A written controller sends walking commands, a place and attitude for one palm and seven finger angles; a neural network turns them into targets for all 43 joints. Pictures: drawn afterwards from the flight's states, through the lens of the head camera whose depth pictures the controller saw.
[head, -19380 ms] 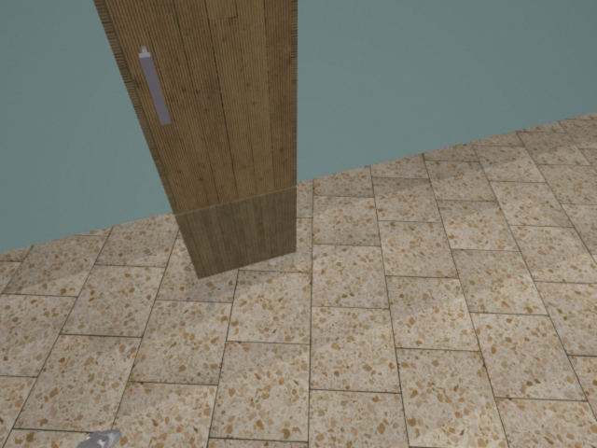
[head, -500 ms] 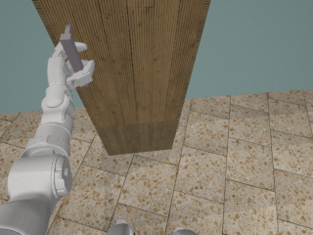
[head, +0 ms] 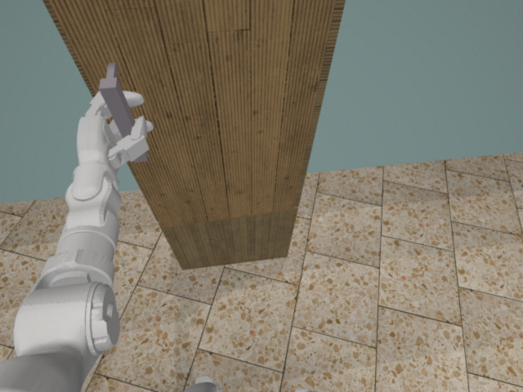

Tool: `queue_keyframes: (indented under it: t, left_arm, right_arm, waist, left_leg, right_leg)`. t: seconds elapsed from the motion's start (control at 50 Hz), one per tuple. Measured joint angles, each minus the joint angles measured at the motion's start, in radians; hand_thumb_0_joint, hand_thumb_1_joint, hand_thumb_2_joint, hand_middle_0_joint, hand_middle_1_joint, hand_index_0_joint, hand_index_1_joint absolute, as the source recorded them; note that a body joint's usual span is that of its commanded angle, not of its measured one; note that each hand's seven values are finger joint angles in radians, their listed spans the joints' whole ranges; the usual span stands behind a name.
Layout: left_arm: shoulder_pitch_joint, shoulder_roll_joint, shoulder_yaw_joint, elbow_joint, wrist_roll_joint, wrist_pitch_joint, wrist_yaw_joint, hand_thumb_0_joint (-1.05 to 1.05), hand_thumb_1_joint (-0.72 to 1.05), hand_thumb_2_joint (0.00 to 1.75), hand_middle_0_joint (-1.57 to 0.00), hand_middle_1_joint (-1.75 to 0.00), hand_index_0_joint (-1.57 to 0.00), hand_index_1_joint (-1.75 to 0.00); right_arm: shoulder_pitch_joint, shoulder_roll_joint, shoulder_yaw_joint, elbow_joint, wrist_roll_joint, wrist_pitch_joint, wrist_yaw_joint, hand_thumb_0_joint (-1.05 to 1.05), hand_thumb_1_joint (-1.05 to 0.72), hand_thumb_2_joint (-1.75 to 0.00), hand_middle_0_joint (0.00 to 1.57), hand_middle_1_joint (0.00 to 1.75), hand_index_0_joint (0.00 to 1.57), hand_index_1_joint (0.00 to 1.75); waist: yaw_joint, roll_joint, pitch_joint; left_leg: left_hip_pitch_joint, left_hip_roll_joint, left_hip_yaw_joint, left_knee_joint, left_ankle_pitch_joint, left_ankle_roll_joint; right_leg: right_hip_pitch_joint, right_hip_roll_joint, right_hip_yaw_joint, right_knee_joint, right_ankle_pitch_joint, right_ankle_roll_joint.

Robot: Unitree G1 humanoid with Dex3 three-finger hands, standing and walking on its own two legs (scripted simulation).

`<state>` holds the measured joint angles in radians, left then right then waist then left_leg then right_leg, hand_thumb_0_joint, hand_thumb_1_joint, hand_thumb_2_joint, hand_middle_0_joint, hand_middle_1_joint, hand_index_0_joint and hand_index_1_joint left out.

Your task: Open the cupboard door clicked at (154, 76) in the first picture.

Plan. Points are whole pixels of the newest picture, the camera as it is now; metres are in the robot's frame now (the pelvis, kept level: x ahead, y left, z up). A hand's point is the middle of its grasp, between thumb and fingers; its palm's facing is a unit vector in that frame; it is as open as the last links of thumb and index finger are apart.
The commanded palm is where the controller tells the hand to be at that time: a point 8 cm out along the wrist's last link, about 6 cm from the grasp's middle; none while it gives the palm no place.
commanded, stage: pull the door open along its arc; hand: left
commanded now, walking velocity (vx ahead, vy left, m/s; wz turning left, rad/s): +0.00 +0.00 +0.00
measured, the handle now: (127, 116) +0.53 +0.19 +0.11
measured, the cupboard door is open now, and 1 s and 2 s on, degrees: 3 22 38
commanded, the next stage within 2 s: open thumb and fingers to let go in 1.36 s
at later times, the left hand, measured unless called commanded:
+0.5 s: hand (164, 167) +0.42 +0.12 +0.11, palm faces +0.52 -0.86 -0.01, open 5.7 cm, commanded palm +0.37 +0.16 +0.11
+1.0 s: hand (174, 187) +0.38 +0.10 +0.11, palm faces +0.46 -0.89 +0.01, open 5.8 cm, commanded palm +0.30 +0.12 +0.11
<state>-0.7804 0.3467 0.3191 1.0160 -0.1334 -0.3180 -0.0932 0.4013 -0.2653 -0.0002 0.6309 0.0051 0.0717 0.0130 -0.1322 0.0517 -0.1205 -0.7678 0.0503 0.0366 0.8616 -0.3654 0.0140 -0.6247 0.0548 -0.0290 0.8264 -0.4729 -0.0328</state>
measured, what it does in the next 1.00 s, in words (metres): stands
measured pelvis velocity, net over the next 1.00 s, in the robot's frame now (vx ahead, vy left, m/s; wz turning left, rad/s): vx -0.01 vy -0.02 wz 0.03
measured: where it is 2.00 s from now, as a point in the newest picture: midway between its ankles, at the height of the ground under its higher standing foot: outside the picture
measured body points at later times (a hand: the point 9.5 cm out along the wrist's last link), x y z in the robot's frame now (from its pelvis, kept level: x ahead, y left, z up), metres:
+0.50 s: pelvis -0.01 -0.01 +0.00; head +0.02 -0.02 +0.45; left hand +0.39 +0.16 +0.11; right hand +0.13 -0.24 -0.12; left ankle +0.02 +0.11 -0.70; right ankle -0.05 -0.10 -0.70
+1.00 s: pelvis -0.01 -0.02 +0.01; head +0.02 -0.04 +0.46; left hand +0.35 +0.14 +0.11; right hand +0.06 -0.27 -0.12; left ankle +0.02 +0.11 -0.70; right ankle -0.05 -0.10 -0.70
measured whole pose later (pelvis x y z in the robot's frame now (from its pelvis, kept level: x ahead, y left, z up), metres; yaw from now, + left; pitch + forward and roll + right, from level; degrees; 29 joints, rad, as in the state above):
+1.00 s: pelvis -0.01 -0.02 +0.01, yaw +2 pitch +9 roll +0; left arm -0.36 -0.03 0.07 0.48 -0.02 -0.18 0.56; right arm 0.37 -0.24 -0.05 0.68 -0.05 0.05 0.03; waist -0.06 0.06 -0.12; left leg -0.60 0.03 0.02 0.76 -0.32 -0.01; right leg -0.47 0.04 -0.04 0.76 -0.45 -0.05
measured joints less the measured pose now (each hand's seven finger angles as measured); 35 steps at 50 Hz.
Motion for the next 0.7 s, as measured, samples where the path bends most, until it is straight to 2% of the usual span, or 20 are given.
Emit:
queue_keyframes:
  t: [0.1,0.2,0.22,0.26,0.3,0.4,0.44,0.48,0.54,0.7]
  left_arm:
    - [0.159,-0.056,-0.034,-0.181,-0.032,0.025,0.003,0.01,0.73,0.74,-0.35,-1.35,-0.35,-1.35]
    - [0.347,-0.132,-0.108,-0.396,-0.049,0.050,0.021,0.01,0.71,0.73,-0.35,-1.35,-0.32,-1.34]
    - [0.362,-0.155,-0.120,-0.419,-0.052,0.059,0.042,0.00,0.70,0.73,-0.35,-1.35,-0.33,-1.34]
    - [0.362,-0.213,-0.141,-0.443,-0.041,0.075,0.138,0.00,0.69,0.73,-0.36,-1.35,-0.33,-1.33]
    - [0.331,-0.267,-0.148,-0.436,-0.011,0.088,0.258,0.00,0.67,0.74,-0.36,-1.35,-0.35,-1.33]
    - [0.233,-0.352,-0.159,-0.381,0.111,0.128,0.556,-0.01,0.70,0.79,-0.37,-1.34,-0.37,-1.33]
    - [0.199,-0.366,-0.158,-0.353,0.141,0.147,0.637,-0.01,0.71,0.81,-0.36,-1.33,-0.36,-1.34]
    - [0.176,-0.366,-0.159,-0.330,0.165,0.159,0.684,-0.01,0.73,0.82,-0.35,-1.33,-0.36,-1.34]
    - [0.157,-0.359,-0.155,-0.306,0.169,0.163,0.706,-0.01,0.74,0.83,-0.33,-1.33,-0.35,-1.34]
    - [0.143,-0.330,-0.135,-0.258,0.145,0.112,0.672,0.00,0.74,0.83,-0.34,-1.34,-0.35,-1.35]
  right_arm:
    - [0.002,0.003,-0.006,-0.020,0.011,0.005,0.006,0.01,-0.91,-0.90,0.20,0.30,0.20,0.30]
    - [-0.021,0.008,-0.009,-0.040,0.021,-0.009,0.008,0.01,-0.91,-0.90,0.20,0.30,0.20,0.30]
    - [-0.030,0.010,-0.010,-0.039,0.021,-0.014,0.005,0.01,-0.91,-0.90,0.20,0.30,0.20,0.30]
    - [-0.058,0.015,-0.011,-0.028,0.012,-0.027,0.001,0.01,-0.91,-0.90,0.20,0.30,0.20,0.30]
    - [-0.094,0.021,-0.009,-0.013,-0.004,-0.037,0.002,0.01,-0.91,-0.90,0.20,0.30,0.20,0.30]
    - [-0.169,0.042,-0.010,0.002,-0.050,-0.044,0.014,0.01,-0.91,-0.90,0.20,0.30,0.20,0.30]
    - [-0.186,0.052,-0.010,0.003,-0.063,-0.041,0.017,0.01,-0.91,-0.90,0.20,0.30,0.20,0.30]
    - [-0.192,0.062,-0.009,0.005,-0.071,-0.035,0.016,0.01,-0.91,-0.90,0.20,0.30,0.20,0.30]
    - [-0.180,0.073,-0.008,0.013,-0.076,-0.028,0.011,0.01,-0.91,-0.90,0.20,0.30,0.20,0.30]
    - [-0.099,0.061,-0.014,0.065,-0.072,-0.025,-0.005,0.01,-0.91,-0.90,0.20,0.30,0.20,0.30]
  waist:
    - [0.020,0.002,-0.009]
    - [0.045,0.004,-0.012]
    - [0.054,0.004,-0.011]
    - [0.069,0.002,-0.004]
    - [0.078,-0.002,-0.002]
    - [0.080,-0.004,-0.016]
    - [0.075,-0.001,-0.021]
    - [0.070,-0.001,-0.023]
    - [0.065,0.000,-0.022]
    - [0.056,0.004,-0.007]
  left_leg:
    - [0.056,0.000,0.014,-0.032,0.000,0.001]
    - [0.121,-0.006,0.019,-0.063,0.003,0.001]
    - [0.129,-0.008,0.017,-0.065,0.004,0.001]
    - [0.137,-0.011,0.009,-0.063,0.006,0.000]
    - [0.128,-0.017,-0.002,-0.054,0.010,-0.001]
    - [0.078,-0.026,-0.022,-0.019,0.016,-0.006]
    - [0.061,-0.027,-0.028,-0.008,0.018,-0.008]
    - [0.052,-0.028,-0.032,-0.003,0.020,-0.011]
    - [0.048,-0.026,-0.037,-0.003,0.025,-0.015]
    - [0.057,-0.021,-0.044,-0.020,0.040,-0.024]
  right_leg:
    - [0.050,-0.001,0.015,-0.030,0.005,0.002]
    - [0.113,-0.006,0.020,-0.059,0.009,0.005]
    - [0.123,-0.007,0.018,-0.063,0.008,0.005]
    - [0.135,-0.010,0.009,-0.062,0.007,0.004]
    - [0.130,-0.015,-0.003,-0.049,0.004,0.003]
    - [0.082,-0.022,-0.025,0.000,-0.008,-0.003]
    - [0.065,-0.023,-0.031,0.016,-0.011,-0.006]
    - [0.055,-0.023,-0.035,0.026,-0.013,-0.009]
    - [0.051,-0.021,-0.040,0.030,-0.011,-0.014]
    - [0.057,-0.014,-0.046,0.017,0.000,-0.023]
